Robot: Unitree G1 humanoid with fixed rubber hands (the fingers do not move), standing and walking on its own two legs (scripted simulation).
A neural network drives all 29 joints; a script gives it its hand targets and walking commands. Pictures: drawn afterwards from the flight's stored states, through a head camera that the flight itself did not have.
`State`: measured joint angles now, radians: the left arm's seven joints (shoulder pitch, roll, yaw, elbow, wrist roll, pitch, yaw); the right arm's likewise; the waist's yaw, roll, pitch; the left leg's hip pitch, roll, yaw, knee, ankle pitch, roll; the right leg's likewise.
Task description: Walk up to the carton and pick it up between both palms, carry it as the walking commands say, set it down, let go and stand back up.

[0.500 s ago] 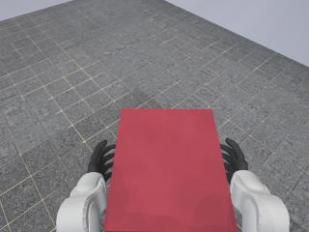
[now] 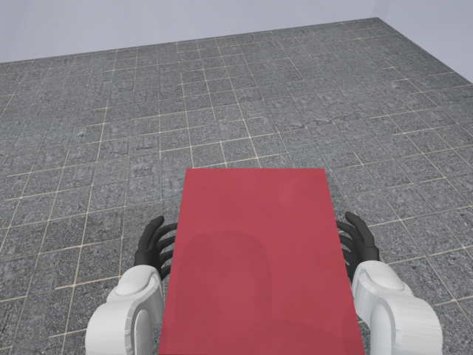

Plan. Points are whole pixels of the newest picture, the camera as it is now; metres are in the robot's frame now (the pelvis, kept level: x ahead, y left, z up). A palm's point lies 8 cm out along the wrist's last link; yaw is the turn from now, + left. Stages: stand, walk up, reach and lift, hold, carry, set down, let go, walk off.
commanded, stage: carry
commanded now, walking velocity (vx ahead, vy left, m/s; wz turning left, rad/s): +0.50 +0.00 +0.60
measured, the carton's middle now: (254, 275) +0.25 +0.01 +0.01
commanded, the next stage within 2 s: none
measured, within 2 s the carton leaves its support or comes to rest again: neither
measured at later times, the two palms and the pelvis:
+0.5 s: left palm (129, 138) +0.52 +0.29 +0.07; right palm (264, 116) +0.58 -0.01 +0.08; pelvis +0.32 +0.10 +0.00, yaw +12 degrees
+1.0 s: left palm (120, 84) +0.72 +0.37 +0.08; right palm (231, 65) +0.82 +0.09 +0.08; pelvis +0.54 +0.16 -0.01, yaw +18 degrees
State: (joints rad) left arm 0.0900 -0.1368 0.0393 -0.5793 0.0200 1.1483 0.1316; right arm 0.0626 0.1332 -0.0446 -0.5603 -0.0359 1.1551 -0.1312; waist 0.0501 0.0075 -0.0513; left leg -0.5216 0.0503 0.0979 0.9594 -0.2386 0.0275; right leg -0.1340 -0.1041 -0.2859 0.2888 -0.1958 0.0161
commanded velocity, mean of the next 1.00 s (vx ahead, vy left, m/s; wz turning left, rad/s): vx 0.17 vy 0.00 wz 0.20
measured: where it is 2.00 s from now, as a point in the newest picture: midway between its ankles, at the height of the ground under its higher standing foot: (215, 275)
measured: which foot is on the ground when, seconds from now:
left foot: up 0.00-0.20, down 0.22-0.70, up 0.72-0.96, down 0.98-1.00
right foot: down 0.00-0.24, up 0.26-0.66, down 0.68-1.00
